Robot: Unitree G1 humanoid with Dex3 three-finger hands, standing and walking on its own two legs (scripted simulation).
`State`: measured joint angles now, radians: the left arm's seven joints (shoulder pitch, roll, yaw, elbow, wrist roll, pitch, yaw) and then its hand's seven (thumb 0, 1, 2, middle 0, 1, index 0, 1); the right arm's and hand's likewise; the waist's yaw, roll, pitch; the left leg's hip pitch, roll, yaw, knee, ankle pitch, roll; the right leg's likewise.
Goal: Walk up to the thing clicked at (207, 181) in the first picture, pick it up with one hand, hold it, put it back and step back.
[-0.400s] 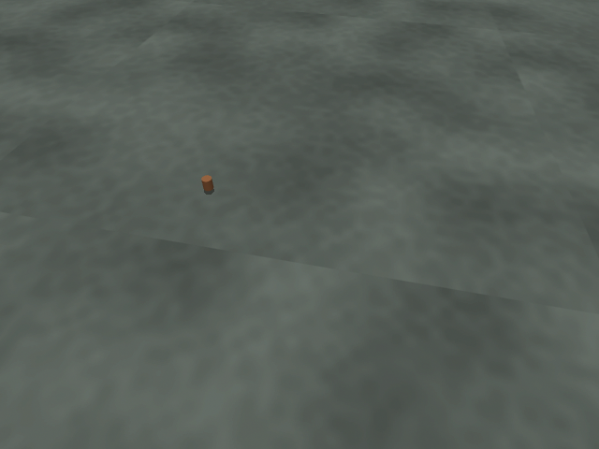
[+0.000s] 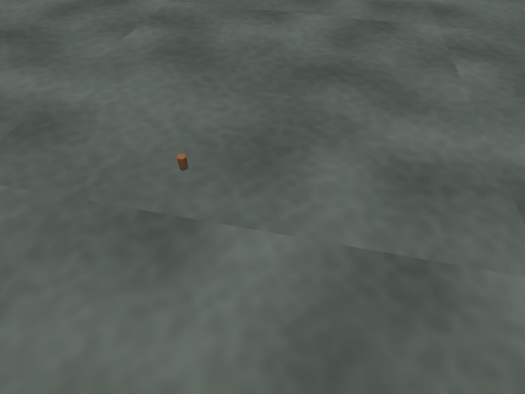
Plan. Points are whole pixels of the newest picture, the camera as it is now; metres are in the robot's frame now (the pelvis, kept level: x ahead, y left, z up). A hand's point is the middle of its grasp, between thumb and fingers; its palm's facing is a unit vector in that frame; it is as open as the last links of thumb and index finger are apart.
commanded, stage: stand
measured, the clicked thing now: (182, 160) +1.44 +0.44 -0.75
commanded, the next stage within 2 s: walk up in 0.72 s
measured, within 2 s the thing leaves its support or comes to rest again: neither
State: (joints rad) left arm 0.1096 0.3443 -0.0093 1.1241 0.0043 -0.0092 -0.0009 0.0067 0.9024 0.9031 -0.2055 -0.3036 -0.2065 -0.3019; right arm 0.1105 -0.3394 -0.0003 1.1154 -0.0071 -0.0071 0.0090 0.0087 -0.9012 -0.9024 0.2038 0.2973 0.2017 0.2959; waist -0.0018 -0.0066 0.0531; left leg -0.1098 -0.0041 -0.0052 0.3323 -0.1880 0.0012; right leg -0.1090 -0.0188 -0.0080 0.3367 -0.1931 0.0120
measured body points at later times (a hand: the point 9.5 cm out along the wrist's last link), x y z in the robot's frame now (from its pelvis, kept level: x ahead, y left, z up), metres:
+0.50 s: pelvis +0.00 +0.00 +0.00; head +0.01 +0.00 +0.45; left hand +0.08 +0.30 -0.13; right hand +0.08 -0.30 -0.13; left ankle +0.00 +0.12 -0.75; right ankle -0.01 -0.13 -0.75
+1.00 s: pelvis -0.02 -0.04 -0.01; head +0.03 -0.03 +0.43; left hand +0.04 +0.29 -0.12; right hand +0.12 -0.34 -0.14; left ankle -0.03 +0.10 -0.71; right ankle -0.01 -0.13 -0.75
